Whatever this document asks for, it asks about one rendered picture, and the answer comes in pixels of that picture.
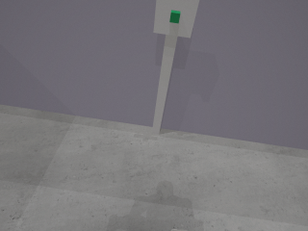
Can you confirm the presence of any panel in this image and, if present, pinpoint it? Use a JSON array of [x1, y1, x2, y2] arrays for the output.
[[152, 0, 199, 135]]

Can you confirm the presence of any button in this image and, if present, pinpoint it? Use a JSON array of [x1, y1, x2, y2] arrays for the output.
[[169, 10, 181, 23]]

